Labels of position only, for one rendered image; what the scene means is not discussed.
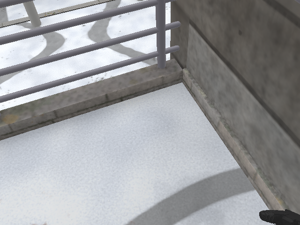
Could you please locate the right robot hand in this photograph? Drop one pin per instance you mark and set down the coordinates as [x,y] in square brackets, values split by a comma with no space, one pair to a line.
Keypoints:
[280,217]

